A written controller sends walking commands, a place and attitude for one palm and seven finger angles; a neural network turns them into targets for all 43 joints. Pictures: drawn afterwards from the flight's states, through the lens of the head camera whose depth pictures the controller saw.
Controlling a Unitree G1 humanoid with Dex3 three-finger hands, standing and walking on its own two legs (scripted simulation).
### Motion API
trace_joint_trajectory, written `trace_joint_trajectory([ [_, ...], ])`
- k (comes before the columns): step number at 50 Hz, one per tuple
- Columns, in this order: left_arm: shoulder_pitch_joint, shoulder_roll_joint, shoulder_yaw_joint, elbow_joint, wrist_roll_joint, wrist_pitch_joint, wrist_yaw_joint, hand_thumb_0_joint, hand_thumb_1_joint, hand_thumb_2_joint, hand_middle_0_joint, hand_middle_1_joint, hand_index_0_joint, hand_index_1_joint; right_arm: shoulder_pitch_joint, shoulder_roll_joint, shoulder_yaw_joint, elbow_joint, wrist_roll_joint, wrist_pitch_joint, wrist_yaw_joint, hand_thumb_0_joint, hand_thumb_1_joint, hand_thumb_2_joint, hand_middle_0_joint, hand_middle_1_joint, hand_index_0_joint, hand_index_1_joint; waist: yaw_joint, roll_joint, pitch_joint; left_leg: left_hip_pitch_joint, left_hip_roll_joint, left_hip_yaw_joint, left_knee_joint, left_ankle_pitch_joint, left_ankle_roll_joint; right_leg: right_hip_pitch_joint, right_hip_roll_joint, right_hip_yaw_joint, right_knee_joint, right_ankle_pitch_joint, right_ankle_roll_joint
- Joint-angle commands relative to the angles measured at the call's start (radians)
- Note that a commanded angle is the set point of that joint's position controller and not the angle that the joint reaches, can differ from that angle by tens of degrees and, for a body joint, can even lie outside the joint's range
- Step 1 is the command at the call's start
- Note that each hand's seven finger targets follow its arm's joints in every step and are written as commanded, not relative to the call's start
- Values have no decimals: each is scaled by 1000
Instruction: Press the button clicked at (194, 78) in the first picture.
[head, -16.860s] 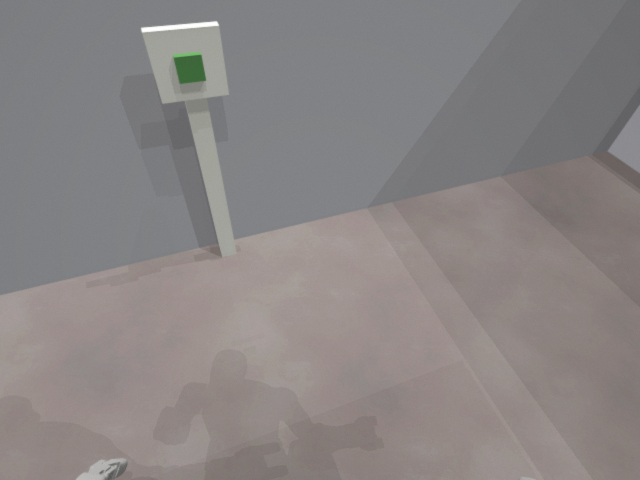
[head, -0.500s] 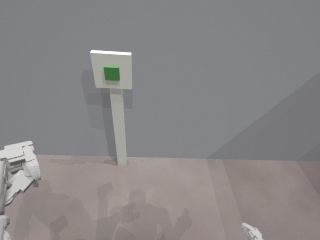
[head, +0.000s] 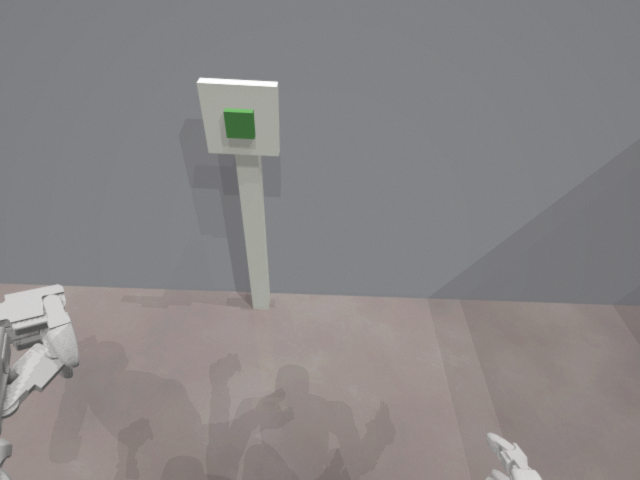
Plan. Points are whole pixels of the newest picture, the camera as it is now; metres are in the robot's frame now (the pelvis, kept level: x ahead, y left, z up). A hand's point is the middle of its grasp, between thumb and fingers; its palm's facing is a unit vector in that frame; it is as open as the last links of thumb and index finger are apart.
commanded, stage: stop stepping back and stand still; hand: left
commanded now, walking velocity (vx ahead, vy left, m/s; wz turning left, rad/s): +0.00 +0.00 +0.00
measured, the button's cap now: (240, 123) +0.87 +0.24 +0.03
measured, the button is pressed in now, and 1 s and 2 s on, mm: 0 0 0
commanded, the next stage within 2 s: let the arm hang, fingers relaxed in 0.58 s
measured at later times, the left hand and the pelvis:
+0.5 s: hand (72, 318) +0.22 +0.25 +0.17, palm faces +0.35 -0.80 -0.48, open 3.1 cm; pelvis +0.02 +0.01 +0.01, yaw -1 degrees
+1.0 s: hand out of the picture +0.06 +0.20 -0.16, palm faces -0.07 -0.97 -0.22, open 3.4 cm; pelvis +0.00 +0.01 +0.00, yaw +0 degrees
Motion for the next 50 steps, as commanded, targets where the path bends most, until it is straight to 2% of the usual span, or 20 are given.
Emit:
trace_joint_trajectory([
  [1,-118,181,120,-229,-4,-79,42,0,900,900,-1300,-1500,-1300,-1500,-125,-106,-31,-175,10,-68,-12,0,-900,-900,200,300,200,300,2,301,56,-12,252,-369,-384,-145,110,-72,4,67,140,-152,55],
  [2,-88,199,145,-180,-12,-78,41,0,900,900,-1300,-1500,-1300,-1500,-118,-95,-35,-176,15,-66,-12,0,-900,-900,200,300,200,300,7,222,39,-32,241,-336,-354,-40,103,-18,-4,74,124,-149,61],
  [5,-62,194,150,-127,-8,-61,31,0,900,900,-1300,-1500,-1300,-1500,-130,-95,-33,-171,26,-59,-2,0,-900,-900,200,300,200,300,4,145,71,-118,114,-111,-204,71,36,131,-25,102,-110,26,50],
  [7,-43,184,135,-114,-17,-58,22,0,900,900,-1300,-1500,-1300,-1500,-135,-91,-38,-178,23,-58,10,0,-900,-900,200,300,200,300,-6,-20,48,-86,2,-32,-59,91,-10,93,-118,265,-227,95,6],
  [9,-31,175,119,-119,-27,-43,20,0,900,900,-1300,-1500,-1300,-1500,-119,-85,-42,-166,29,-48,19,0,-900,-900,200,300,200,300,-10,-111,22,-40,-38,-13,70,47,-27,46,-210,386,-345,-34,-41],
  [11,-29,171,113,-145,-24,-40,23,0,900,900,-1300,-1500,-1300,-1500,-128,-82,-37,-167,26,-42,22,0,-900,-900,200,300,200,300,-6,-86,4,-27,-28,-24,52,55,-23,83,-223,356,-329,54,-60],
  [15,-14,172,109,-169,-28,-44,26,0,900,900,-1300,-1500,-1300,-1500,-156,-105,-33,-183,20,-42,9,0,-900,-900,200,300,200,300,4,54,-15,90,47,-108,-195,268,-3,90,-70,181,-181,109,21],
  [17,-29,192,122,-192,-21,-46,28,0,900,900,-1300,-1500,-1300,-1500,-162,-102,-27,-187,17,-43,2,0,-900,-900,200,300,200,300,6,171,-24,82,78,-131,-225,371,6,117,-36,130,-114,192,39],
  [18,-42,191,117,-210,-20,-50,28,0,900,900,-1300,-1500,-1300,-1500,-160,-96,-22,-192,20,-45,1,0,-900,-900,200,300,200,300,9,183,-25,68,85,-135,-235,413,1,145,-25,107,-90,217,45],
  [24,10,177,116,-168,-30,-52,24,0,900,900,-1300,-1500,-1300,-1500,-146,-101,-33,-199,26,-45,7,0,-900,-900,200,300,200,300,5,84,-63,67,44,-76,-177,426,-22,214,-47,136,-138,355,35],
  [33,24,171,121,-135,-41,-44,22,0,900,900,-1300,-1500,-1300,-1500,-166,-101,-36,-207,25,-18,7,0,-900,-900,200,300,200,300,1,43,-8,32,18,-75,-205,216,-18,151,-57,183,-238,177,30],
  [34,-146,85,-246,679,52,100,-119,0,900,900,-1300,-1500,-1300,-1500,-195,-293,-97,62,29,-57,108,0,-900,-900,200,300,200,300,-43,81,89,-30,53,-111,-50,350,-5,-21,-118,125,-80,263,5],
  [35,-147,67,-215,698,33,173,-133,0,900,900,-1263,-1460,-1263,-1460,-119,-240,-92,45,35,12,110,0,-900,-900,200,300,200,300,-30,114,13,6,63,-106,-93,376,-11,-11,-90,151,-84,190,7],
  [36,-147,49,-224,691,30,192,-137,0,900,900,-1227,-1420,-1227,-1420,-121,-230,-83,26,34,31,106,0,-900,-900,200,300,200,300,-25,140,28,-24,80,-118,-118,322,-1,-18,-66,128,-67,89,21],
  [39,-235,52,-241,827,32,191,-136,0,900,900,-1117,-1300,-1117,-1300,-124,-218,-60,28,13,56,101,0,-900,-900,200,300,200,300,1,-39,-18,-91,96,-188,-139,330,44,73,-40,121,-26,68,13],
  [41,-286,84,-248,951,36,191,-135,0,900,900,-1043,-1220,-1043,-1220,-122,-225,-58,50,9,70,96,0,-900,-900,200,300,200,300,3,-169,-37,-49,47,-150,-94,295,24,98,-89,178,-97,137,-12],
  [42,-314,101,-253,1011,35,193,-133,0,900,900,-1007,-1180,-1007,-1180,-111,-224,-59,60,10,83,98,0,-900,-900,200,300,200,300,-7,-178,-40,-17,20,-130,-76,256,15,77,-119,202,-126,119,-34],
  [44,-365,111,-271,1123,27,200,-132,0,900,900,-933,-1100,-933,-1100,-105,-208,-51,101,5,102,96,0,-900,-900,200,300,200,300,-17,-93,-8,38,-8,-102,-70,216,3,23,-147,233,-172,79,-52],
  [47,-384,104,-294,1256,18,204,-128,0,900,900,-823,-980,-823,-980,-105,-191,-39,151,4,117,95,0,-900,-900,200,300,200,300,-9,95,25,29,21,-128,-155,181,4,42,-102,204,-190,-24,-29],
  [50,-360,84,-306,1378,11,202,-126,0,900,900,-713,-860,-713,-860,-100,-179,-31,208,6,119,88,0,-900,-900,200,300,200,300,9,168,25,-12,34,-139,-216,118,2,125,-85,194,-206,-26,-19],
])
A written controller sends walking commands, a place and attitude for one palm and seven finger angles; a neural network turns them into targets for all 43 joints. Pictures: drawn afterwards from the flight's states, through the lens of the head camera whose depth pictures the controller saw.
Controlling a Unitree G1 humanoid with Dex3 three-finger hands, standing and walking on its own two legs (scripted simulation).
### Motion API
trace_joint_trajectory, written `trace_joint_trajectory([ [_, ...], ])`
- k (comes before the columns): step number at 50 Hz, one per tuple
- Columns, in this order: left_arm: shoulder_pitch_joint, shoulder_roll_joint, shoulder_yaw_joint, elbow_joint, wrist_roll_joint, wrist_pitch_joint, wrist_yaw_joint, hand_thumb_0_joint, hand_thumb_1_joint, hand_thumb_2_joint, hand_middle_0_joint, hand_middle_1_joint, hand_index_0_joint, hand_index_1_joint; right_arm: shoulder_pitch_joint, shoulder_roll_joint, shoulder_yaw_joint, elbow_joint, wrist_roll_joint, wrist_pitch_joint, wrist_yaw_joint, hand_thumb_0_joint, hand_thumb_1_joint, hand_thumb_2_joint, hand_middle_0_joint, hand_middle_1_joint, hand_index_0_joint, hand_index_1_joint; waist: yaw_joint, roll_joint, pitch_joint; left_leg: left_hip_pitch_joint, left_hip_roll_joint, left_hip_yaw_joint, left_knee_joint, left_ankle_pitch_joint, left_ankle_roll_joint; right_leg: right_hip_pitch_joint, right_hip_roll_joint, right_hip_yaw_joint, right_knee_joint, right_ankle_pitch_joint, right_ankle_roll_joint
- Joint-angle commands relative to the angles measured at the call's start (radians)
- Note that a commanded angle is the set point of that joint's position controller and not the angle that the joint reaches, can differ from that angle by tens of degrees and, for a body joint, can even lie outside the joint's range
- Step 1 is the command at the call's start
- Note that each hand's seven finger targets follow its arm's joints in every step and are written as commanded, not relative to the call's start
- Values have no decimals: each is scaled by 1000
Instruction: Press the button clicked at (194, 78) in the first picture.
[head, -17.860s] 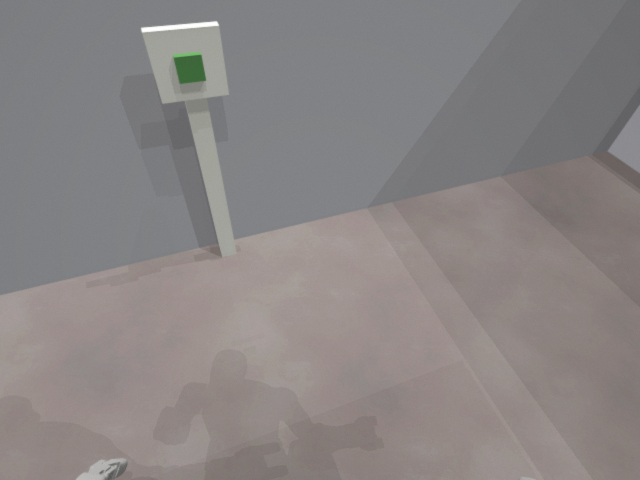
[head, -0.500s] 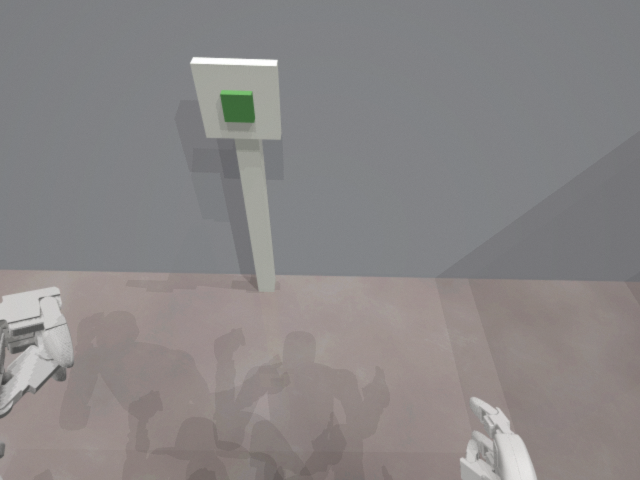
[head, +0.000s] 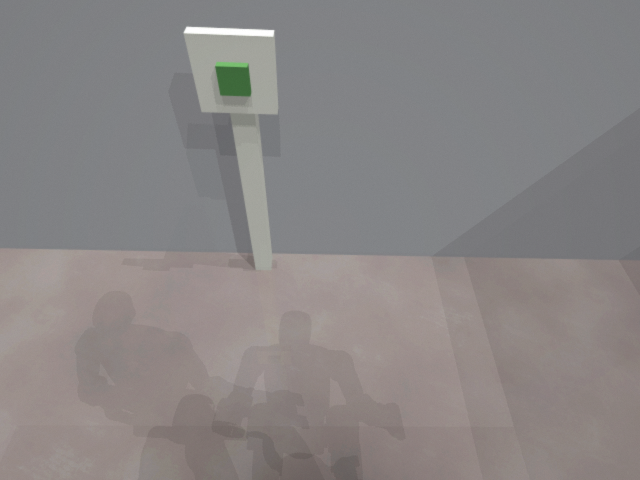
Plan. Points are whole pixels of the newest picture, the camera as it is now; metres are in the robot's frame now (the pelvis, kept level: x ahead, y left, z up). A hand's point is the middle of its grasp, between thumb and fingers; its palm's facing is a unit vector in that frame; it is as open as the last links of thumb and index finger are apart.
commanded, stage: let the arm hang, fingers relaxed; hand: left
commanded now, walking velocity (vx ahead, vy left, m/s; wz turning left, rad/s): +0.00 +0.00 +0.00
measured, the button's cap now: (234, 78) +0.87 +0.22 +0.03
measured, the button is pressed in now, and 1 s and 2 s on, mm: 0 0 0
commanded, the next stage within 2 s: stand and wait in 0.78 s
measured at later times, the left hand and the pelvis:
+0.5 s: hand out of the picture +0.06 +0.23 -0.15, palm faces +0.00 -0.95 -0.32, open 7.1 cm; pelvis +0.01 +0.00 +0.01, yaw +0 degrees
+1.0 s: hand out of the picture +0.11 +0.23 -0.14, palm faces -0.02 -0.95 -0.32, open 7.4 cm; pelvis +0.03 -0.01 +0.02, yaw +0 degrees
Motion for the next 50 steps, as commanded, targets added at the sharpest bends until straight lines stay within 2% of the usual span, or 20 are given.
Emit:
trace_joint_trajectory([
  [1,-27,202,59,15,-31,-62,6,0,900,900,-677,-820,-677,-820,-33,-127,-27,-23,3,-21,-18,0,-900,-900,200,300,200,300,29,183,-103,-21,89,-118,-181,-17,27,125,-89,149,-183,-66,-41],
  [8,-54,199,59,161,-33,-66,7,0,900,900,-420,-540,-420,-540,50,-118,-37,81,5,-11,-26,0,-900,-900,200,300,200,300,13,64,-42,32,91,-100,-193,-41,27,78,-104,145,-272,-138,-48],
  [14,-68,204,61,227,-34,-68,9,0,900,900,-200,-300,-200,-300,65,-124,-39,134,6,-17,-30,0,-900,-900,200,300,200,300,18,40,-15,35,99,-101,-222,-17,30,93,-101,134,-275,-109,-43],
  [16,-76,205,63,239,-34,-67,10,0,900,900,-200,-300,-200,-300,63,-126,-40,145,6,-19,-31,0,-900,-900,200,300,200,300,19,19,-3,33,102,-104,-234,-18,32,92,-101,132,-276,-109,-42],
  [18,-84,207,63,245,-33,-68,11,0,900,900,-200,-300,-200,-300,53,-127,-42,151,5,-18,-31,0,-900,-900,200,300,200,300,17,22,10,38,101,-100,-237,-17,30,81,-99,134,-279,-111,-40],
  [23,-105,212,66,254,-32,-72,12,0,900,900,-200,-300,-200,-300,28,-132,-42,163,6,-25,-31,0,-900,-900,200,300,200,300,21,23,-19,59,111,-105,-249,44,31,115,-101,124,-263,-36,-34],
  [29,-135,217,67,256,-33,-79,12,0,900,900,-200,-300,-200,-300,-18,-147,-40,168,7,-33,-34,0,-900,-900,200,300,200,300,22,52,-42,90,121,-105,-258,137,25,153,-105,121,-249,92,-32],
  [32,-147,228,70,253,-32,-82,12,0,900,900,-200,-300,-200,-300,-29,-160,-43,166,9,-34,-33,0,-900,-900,200,300,200,300,21,37,-49,104,119,-103,-260,148,22,160,-105,121,-256,103,-29],
  [38,-173,239,71,254,-33,-89,12,0,900,900,-200,-300,-200,-300,-61,-182,-45,165,7,-36,-35,0,-900,-900,200,300,200,300,15,44,-82,147,122,-96,-256,198,17,185,-115,124,-261,187,-29],
  [39,-179,242,71,254,-34,-89,12,0,900,900,-200,-300,-200,-300,-65,-184,-44,167,7,-36,-36,0,-900,-900,200,300,200,300,14,62,-82,148,123,-96,-260,199,15,189,-115,125,-262,191,-30],
  [44,-191,253,72,256,-33,-88,10,0,900,900,-200,-300,-200,-300,-86,-199,-44,166,7,-36,-35,0,-900,-900,200,300,200,300,16,64,-76,156,125,-96,-269,197,13,194,-116,128,-275,186,-29],
  [47,-198,265,73,255,-34,-90,9,0,900,900,-200,-300,-200,-300,-91,-213,-45,161,10,-35,-35,0,-900,-900,200,300,200,300,14,38,-87,168,128,-93,-268,202,12,199,-113,126,-278,196,-28],
  [50,-204,272,72,260,-35,-91,9,0,900,900,-200,-300,-200,-300,-98,-221,-45,164,8,-35,-35,0,-900,-900,200,300,200,300,13,39,-100,180,130,-91,-270,208,11,211,-118,130,-283,215,-28],
])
